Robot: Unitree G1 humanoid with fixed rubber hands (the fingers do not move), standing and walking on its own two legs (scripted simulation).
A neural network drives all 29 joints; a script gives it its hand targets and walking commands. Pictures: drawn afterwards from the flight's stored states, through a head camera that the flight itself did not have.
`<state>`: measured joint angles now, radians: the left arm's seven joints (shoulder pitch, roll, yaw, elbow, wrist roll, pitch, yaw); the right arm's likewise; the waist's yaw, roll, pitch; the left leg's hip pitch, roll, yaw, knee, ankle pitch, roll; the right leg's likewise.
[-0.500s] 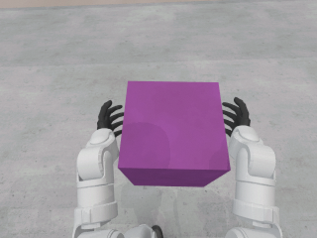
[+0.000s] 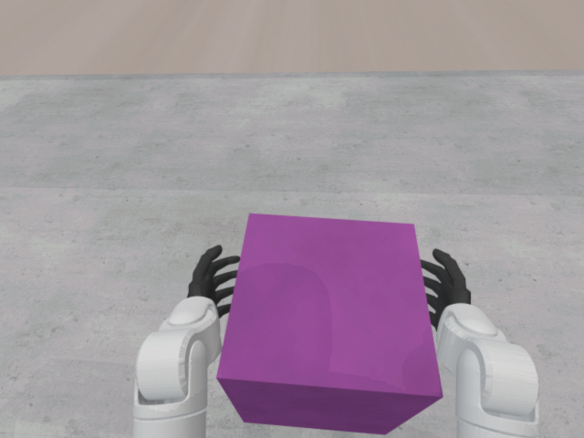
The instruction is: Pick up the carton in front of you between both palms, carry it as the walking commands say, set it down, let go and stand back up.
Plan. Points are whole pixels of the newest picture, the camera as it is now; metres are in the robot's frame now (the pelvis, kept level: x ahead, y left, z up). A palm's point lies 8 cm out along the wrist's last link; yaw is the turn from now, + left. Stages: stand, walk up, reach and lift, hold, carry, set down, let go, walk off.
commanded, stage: carry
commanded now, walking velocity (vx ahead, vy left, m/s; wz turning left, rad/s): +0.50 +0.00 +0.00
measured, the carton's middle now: (321, 331) +0.26 +0.00 +0.01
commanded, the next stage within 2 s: none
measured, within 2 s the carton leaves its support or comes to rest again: neither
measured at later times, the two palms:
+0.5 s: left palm (232, 160) +0.56 +0.17 +0.07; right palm (397, 162) +0.54 -0.13 +0.08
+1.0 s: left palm (273, 78) +0.86 +0.11 +0.09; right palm (400, 76) +0.87 -0.19 +0.08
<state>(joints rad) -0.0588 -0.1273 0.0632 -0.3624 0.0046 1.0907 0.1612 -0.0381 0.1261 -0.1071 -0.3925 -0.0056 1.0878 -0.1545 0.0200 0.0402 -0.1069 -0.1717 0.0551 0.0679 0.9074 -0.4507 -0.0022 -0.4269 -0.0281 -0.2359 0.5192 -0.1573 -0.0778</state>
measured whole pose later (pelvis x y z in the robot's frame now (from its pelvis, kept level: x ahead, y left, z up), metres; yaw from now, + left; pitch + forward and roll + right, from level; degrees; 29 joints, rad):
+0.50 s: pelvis +0.32 +0.03 +0.00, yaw -3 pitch +3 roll +1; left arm 0.06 -0.13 0.07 -0.47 0.01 1.16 0.16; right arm 0.04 0.13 -0.05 -0.43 0.00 1.13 -0.16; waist -0.01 -0.03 -0.12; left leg -0.44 0.05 0.23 0.55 -0.17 0.07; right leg -0.24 -0.09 -0.07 1.08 -0.44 0.01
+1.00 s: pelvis +0.64 -0.04 +0.01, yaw +1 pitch +4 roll +0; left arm 0.08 -0.14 0.04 -0.49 0.00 1.14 0.15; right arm 0.06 0.13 -0.06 -0.51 -0.01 1.16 -0.16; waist 0.02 0.03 -0.11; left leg -0.34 0.07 0.08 1.10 -0.41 0.00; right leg -0.38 -0.06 -0.24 0.50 -0.19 -0.06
